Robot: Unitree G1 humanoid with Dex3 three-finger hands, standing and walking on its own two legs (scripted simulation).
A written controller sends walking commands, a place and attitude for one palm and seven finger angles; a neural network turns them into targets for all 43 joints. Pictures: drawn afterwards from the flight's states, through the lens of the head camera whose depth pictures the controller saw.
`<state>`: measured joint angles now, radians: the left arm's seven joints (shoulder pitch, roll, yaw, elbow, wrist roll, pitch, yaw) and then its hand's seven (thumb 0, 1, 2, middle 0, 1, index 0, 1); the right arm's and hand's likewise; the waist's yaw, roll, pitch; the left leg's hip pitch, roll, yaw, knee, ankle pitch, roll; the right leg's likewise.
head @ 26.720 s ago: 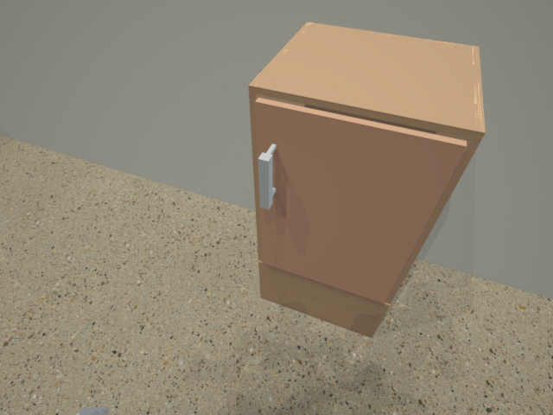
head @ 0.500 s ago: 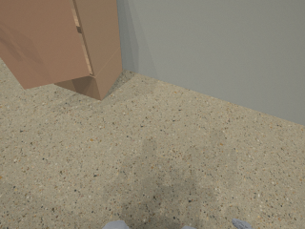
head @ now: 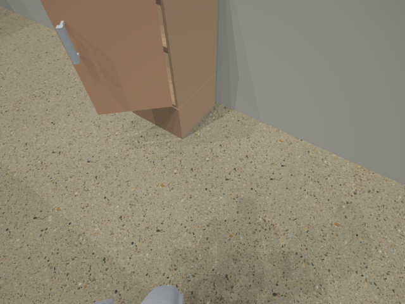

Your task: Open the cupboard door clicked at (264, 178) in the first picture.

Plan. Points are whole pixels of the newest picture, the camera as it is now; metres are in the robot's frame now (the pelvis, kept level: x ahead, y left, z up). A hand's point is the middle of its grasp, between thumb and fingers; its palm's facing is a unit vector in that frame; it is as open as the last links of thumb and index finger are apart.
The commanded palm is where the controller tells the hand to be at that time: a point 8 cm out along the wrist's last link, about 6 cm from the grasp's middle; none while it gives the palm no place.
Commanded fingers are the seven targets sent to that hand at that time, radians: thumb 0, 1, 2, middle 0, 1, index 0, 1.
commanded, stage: turn to face it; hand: left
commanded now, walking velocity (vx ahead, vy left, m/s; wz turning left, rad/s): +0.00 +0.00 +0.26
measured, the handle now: (69, 42) +1.01 +0.59 -0.05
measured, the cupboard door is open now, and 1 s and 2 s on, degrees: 43 43 43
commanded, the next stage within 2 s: take the last steps up to it in 0.06 s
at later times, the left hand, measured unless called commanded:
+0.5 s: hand out of the picture +0.06 +0.22 -0.17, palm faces +0.21 -0.95 -0.24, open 7.4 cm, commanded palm none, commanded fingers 0.00 0.90 0.90 -0.20 -0.30 -0.20 -0.30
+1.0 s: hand out of the picture +0.11 +0.29 -0.19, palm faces +0.29 -0.94 -0.18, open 7.4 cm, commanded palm none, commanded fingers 0.00 0.90 0.90 -0.20 -0.30 -0.20 -0.30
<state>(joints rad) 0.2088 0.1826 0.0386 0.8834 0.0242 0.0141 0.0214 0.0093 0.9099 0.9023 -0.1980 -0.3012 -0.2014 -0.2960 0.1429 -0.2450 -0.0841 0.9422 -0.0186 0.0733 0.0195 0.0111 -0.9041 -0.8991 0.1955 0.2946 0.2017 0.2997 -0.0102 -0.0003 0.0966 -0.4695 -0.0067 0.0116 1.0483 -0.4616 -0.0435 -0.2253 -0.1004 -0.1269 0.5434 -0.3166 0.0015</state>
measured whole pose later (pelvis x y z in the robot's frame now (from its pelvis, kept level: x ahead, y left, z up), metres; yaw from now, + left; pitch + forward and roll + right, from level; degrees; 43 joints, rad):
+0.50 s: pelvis +0.04 +0.01 -0.01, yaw +9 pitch +0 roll +1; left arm 0.24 0.20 0.06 0.95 0.03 -0.02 -0.02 0.01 0.91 0.90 -0.20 -0.30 -0.20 -0.30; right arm 0.26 -0.20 -0.05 1.00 -0.02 0.02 0.00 0.01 -0.91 -0.90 0.20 0.30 0.21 0.30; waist 0.03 0.02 0.04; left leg -0.30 -0.02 -0.01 0.70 -0.44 0.02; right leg -0.27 -0.07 -0.10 0.59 -0.35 0.01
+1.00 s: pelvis +0.17 +0.12 -0.01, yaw +12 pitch +0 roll +1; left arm 0.30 0.19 0.06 1.09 0.02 0.00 0.00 0.01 0.91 0.90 -0.20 -0.30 -0.20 -0.30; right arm 0.18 -0.15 -0.05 0.98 -0.03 -0.06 -0.02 0.00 -0.92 -0.90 0.20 0.29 0.20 0.30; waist 0.04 -0.05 0.08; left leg -0.32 0.03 0.15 0.57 -0.25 0.04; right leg -0.46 -0.12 -0.07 1.20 -0.42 -0.01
